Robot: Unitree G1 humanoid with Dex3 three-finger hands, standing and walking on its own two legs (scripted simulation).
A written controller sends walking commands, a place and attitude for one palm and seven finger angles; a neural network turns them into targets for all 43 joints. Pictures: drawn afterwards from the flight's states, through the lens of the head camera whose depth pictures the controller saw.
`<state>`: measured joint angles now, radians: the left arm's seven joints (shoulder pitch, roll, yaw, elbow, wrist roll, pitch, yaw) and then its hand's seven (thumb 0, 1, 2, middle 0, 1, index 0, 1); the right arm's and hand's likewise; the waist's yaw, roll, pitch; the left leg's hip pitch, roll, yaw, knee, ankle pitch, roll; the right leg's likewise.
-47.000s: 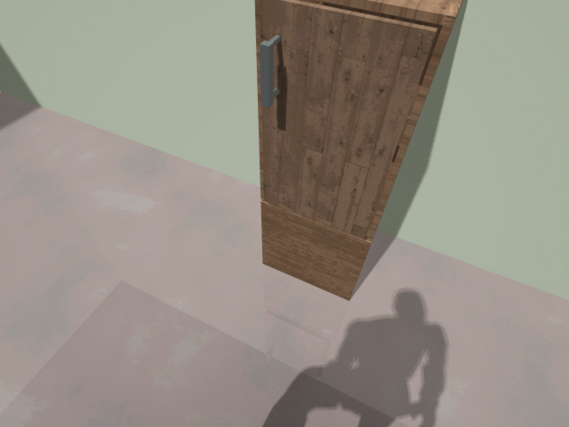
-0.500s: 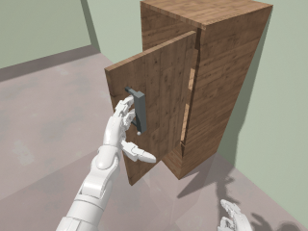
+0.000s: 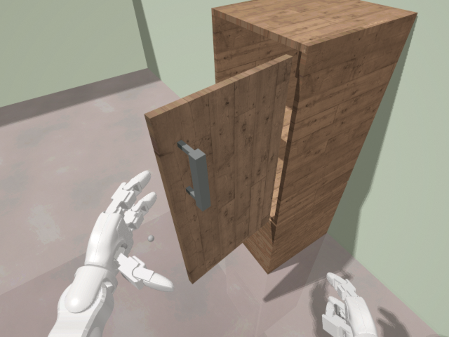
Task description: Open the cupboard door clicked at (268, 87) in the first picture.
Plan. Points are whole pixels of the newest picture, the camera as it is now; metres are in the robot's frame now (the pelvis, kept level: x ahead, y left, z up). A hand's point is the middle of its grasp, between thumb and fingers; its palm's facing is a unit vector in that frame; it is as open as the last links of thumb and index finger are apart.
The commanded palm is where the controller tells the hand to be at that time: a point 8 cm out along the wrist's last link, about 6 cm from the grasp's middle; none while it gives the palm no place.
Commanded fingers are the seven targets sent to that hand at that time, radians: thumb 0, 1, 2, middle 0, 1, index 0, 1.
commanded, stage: slide the hand sideways off the handle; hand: left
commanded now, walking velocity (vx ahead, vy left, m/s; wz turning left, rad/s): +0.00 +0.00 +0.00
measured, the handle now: (193, 176) +0.37 +0.10 +0.12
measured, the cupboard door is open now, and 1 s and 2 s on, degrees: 98 98 98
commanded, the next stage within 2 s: draw the hand back to the body in 0.14 s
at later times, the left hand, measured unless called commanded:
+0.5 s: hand (132, 243) +0.22 +0.16 +0.12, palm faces -0.04 -1.00 -0.05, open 16.3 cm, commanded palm +0.19 +0.22 +0.13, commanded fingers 0.00 -0.50 0.30 -0.15 -0.30 -0.15 -0.30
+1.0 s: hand (79, 253) +0.19 +0.23 +0.13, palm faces +0.27 -0.92 -0.28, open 14.4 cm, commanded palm +0.15 +0.28 +0.15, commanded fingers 0.00 0.17 0.58 -0.17 -0.30 -0.17 -0.30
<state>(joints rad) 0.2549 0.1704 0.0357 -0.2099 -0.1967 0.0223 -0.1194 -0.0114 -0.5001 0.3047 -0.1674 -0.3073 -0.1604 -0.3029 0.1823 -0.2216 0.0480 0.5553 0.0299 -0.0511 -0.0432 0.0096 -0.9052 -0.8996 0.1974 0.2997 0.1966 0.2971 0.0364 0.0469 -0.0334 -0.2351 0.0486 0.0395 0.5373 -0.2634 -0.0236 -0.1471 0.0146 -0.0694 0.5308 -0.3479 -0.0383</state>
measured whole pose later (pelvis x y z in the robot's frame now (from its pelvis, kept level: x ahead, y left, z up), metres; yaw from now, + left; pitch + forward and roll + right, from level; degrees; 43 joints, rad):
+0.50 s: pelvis -0.01 +0.01 +0.00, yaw +0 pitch -2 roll +0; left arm 0.29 0.21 0.11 -0.25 -0.26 0.01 -0.20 -0.01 -0.50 0.30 -0.15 -0.30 -0.15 -0.30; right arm 0.22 -0.23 0.05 0.59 0.04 -0.15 -0.07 0.01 -0.90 -0.90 0.20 0.30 0.20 0.30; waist 0.03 0.06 -0.03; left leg -0.27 0.04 0.04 0.57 -0.27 -0.02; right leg -0.17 0.01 -0.07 0.56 -0.36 -0.03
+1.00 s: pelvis -0.01 +0.02 +0.01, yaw +0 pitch -4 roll -1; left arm 0.42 0.27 0.14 -0.37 -0.06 -0.07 0.07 -0.01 -0.16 0.45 -0.16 -0.30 -0.16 -0.30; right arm 0.18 -0.21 0.06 0.63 -0.01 -0.15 -0.09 0.01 -0.90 -0.90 0.20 0.30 0.20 0.30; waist 0.06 0.05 0.05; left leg -0.17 0.03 0.05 0.45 -0.21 0.01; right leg -0.06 0.01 -0.06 0.40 -0.26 -0.01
